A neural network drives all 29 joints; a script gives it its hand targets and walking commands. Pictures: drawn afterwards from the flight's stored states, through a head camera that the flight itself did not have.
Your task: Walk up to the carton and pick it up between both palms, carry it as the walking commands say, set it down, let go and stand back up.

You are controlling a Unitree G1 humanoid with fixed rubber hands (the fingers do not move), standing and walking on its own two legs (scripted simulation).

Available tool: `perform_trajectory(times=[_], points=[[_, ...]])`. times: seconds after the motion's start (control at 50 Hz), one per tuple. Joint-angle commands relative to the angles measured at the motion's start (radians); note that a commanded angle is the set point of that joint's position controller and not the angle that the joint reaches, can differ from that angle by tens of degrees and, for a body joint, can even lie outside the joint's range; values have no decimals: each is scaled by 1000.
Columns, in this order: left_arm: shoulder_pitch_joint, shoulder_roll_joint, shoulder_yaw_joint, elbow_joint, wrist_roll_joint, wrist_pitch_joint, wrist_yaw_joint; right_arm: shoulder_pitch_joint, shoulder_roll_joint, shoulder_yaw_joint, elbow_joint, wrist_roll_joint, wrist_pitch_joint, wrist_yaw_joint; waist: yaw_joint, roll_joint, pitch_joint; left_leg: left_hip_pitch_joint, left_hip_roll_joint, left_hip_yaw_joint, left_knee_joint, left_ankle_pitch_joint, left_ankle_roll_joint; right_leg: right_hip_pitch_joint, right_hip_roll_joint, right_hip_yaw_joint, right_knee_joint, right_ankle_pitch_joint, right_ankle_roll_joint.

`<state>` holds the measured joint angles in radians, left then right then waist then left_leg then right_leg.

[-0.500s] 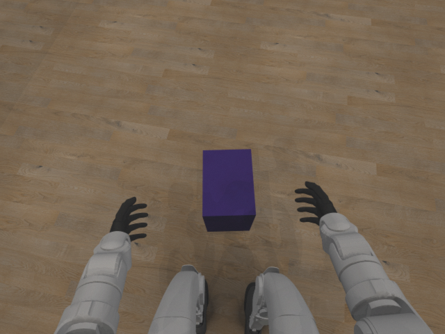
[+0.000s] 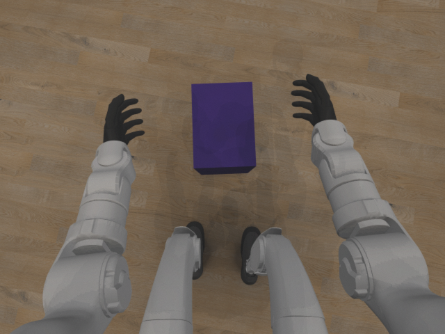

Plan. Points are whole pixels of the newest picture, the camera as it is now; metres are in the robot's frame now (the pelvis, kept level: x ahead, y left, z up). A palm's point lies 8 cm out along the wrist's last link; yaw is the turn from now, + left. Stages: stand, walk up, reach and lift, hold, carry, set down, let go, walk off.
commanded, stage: reach and lift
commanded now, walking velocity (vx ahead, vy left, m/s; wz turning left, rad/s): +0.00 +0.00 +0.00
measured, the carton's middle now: (223, 134) +0.52 +0.01 -0.54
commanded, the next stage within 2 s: none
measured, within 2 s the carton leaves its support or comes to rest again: neither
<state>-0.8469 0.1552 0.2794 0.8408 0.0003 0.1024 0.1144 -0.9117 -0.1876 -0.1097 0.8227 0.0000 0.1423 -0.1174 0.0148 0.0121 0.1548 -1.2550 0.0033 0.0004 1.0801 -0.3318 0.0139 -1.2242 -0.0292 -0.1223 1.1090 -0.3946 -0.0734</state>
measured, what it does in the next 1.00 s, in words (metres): lowers itself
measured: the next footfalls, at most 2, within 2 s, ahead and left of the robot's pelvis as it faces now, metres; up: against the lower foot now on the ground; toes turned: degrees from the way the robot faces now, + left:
none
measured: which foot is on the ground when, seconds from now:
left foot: down 0.00-1.00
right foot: down 0.00-1.00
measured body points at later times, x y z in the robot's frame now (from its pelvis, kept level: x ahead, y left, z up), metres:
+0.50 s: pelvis +0.00 +0.01 -0.03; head +0.31 +0.01 +0.28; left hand +0.47 +0.20 -0.19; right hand +0.49 -0.16 -0.18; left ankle +0.08 +0.12 -0.64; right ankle +0.06 -0.08 -0.64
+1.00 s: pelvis -0.06 +0.01 -0.18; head +0.31 +0.01 +0.05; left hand +0.47 +0.17 -0.37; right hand +0.50 -0.16 -0.35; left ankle +0.08 +0.12 -0.64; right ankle +0.06 -0.08 -0.64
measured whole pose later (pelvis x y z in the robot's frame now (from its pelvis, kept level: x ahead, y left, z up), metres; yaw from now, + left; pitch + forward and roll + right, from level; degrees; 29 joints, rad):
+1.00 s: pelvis -0.06 +0.01 -0.18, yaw -2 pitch +30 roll -1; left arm -1.30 0.24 0.18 0.80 -0.09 0.14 0.24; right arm -1.43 -0.33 -0.14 0.91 0.19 0.15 -0.15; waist 0.02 0.01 0.53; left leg -1.84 0.01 0.00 1.78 -0.46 0.01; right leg -1.80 -0.06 -0.12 1.80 -0.52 -0.09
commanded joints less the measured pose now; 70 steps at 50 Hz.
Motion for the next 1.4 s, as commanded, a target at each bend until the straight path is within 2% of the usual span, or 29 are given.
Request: perform_trajectory(times=[0.0,0.04,0.14,0.18,0.2,0.34,0.42,0.44,0.48,0.5,0.56,0.6,0.64,0.74,0.76,0.78,0.8,0.86,0.88,0.9,1.0,1.06,1.12,1.22,1.24,1.26,1.28,1.32,1.38], points=[[-418,154,4,-134,-89,-77,7,-403,-116,-82,-43,80,-79,1,43,-63,-1116,100,-75,-16,-2,350,17,517,74,223,-38,620,122],[-489,244,51,-141,-43,-96,26,-455,-146,-119,-65,76,-87,-8,83,-69,-1088,108,-79,0,-8,357,14,433,81,221,-54,553,115],[-413,76,-51,-101,-79,-65,27,-399,-204,-174,-31,67,-92,20,-4,85,-1193,410,-60,-40,-11,497,-5,209,102,167,-92,486,87],[-389,87,20,-79,-27,-65,28,-399,-186,-189,59,6,-92,42,7,-30,-1051,203,-61,-42,-2,462,-19,202,99,176,-57,537,91],[-418,100,11,-348,-30,-69,43,-392,-194,-186,-172,63,-91,35,11,13,-1498,483,-75,-23,-14,603,-21,487,119,185,-52,672,80],[-323,70,62,60,-8,-77,-1,-332,-157,-208,76,11,-111,55,18,-14,-980,133,-70,-36,96,366,-13,-3,97,179,14,348,99],[-476,124,16,-365,-19,-91,27,-458,-170,-160,-183,46,-116,49,43,32,-1508,198,-84,-9,160,503,-32,346,108,212,117,650,76],[-396,95,29,-27,-32,-66,24,-410,-188,-163,101,16,-101,49,3,-47,-1205,-50,-92,-4,203,275,-28,193,92,181,158,393,92],[-450,108,41,-218,-23,-87,30,-473,-172,-159,-158,71,-116,39,33,4,-1349,50,-95,19,234,375,-29,215,107,215,154,497,82],[-409,89,36,-1,-21,-78,27,-423,-198,-166,91,25,-113,38,-5,-6,-1079,-97,-82,-11,274,220,-26,-4,96,207,184,320,83],[-541,74,-44,-91,-79,-66,27,-501,-216,-150,82,58,-97,42,-40,31,-1192,-17,-87,-15,331,178,-46,-112,118,156,265,205,67],[-559,137,6,-104,-80,-67,50,-608,-212,-124,-11,90,-93,38,37,21,-1250,-68,-90,11,388,191,-34,-97,117,197,296,214,65],[-589,147,-35,-130,-115,-47,62,-618,-291,-163,-33,50,-89,15,-34,-35,-1278,-169,-99,17,416,158,-36,-52,117,155,356,238,67],[-624,210,-41,-195,-156,-30,98,-681,-288,-36,-68,206,-46,-3,79,27,-1485,-18,-93,74,520,160,-38,-44,112,173,436,142,65],[-625,163,-52,-57,-159,-20,98,-690,-314,-56,68,158,-52,-2,9,-5,-1308,-142,-85,42,530,78,-28,-145,106,164,456,74,57],[-738,173,-78,-302,-192,-18,111,-767,-361,-45,-137,155,-54,-11,-33,-30,-1618,-15,-97,40,572,194,-35,36,115,176,479,227,58],[-722,208,-91,-315,-197,-17,127,-764,-322,-20,-140,224,-43,-15,56,59,-1695,103,-93,34,563,257,-33,-9,111,175,507,252,57],[-737,242,-74,-224,-187,8,122,-778,-295,22,12,237,-11,-22,57,-13,-1548,-100,-78,59,637,105,-27,21,100,212,547,163,47],[-840,260,-83,-462,-217,8,138,-897,-329,68,-218,279,-4,-29,69,-13,-1893,60,-92,62,620,237,-35,209,107,215,555,299,55],[-787,254,-116,-158,-224,14,123,-869,-308,64,36,280,-8,-30,58,-13,-1539,-80,-71,36,666,103,-19,-42,99,184,618,124,55],[-933,250,-138,-349,-262,45,150,-937,-403,28,-120,268,11,-51,24,31,-1875,166,-97,51,721,246,-37,99,121,171,662,248,36],[-939,268,-87,-240,-241,30,144,-981,-371,48,-12,253,0,-51,62,-17,-1547,-128,-93,78,744,142,-25,20,97,213,653,169,54],[-890,280,-66,173,-206,21,91,-951,-290,89,297,270,-4,-9,71,-60,-987,-428,-55,55,749,-136,-6,-239,75,228,680,-78,53],[-968,282,-67,56,-203,-44,88,-1064,-324,74,159,251,-61,-14,103,-34,-1203,-282,-78,56,826,55,-14,-169,90,222,737,81,62],[-908,260,-78,281,-194,-34,69,-1004,-340,57,383,252,-59,4,91,-13,-914,-443,-52,39,836,-57,-21,-330,75,238,750,-32,53],[-1022,269,-73,-20,-203,-50,76,-1032,-353,67,131,219,-67,-6,47,-30,-1246,-267,-75,54,872,98,-22,-126,92,251,730,123,48],[-966,261,-149,202,-230,-52,77,-982,-336,69,350,254,-68,0,43,13,-1005,-370,-48,40,856,-17,-20,-319,86,217,772,1,46],[-1017,297,-101,66,-226,-69,87,-1068,-354,59,160,244,-89,-4,52,-21,-1213,-297,-70,51,882,66,-33,-182,86,217,778,94,61],[-934,235,-108,233,-240,-61,61,-939,-337,82,341,223,-93,0,38,-24,-913,-452,-62,49,914,13,-28,-301,79,236,789,74,55]])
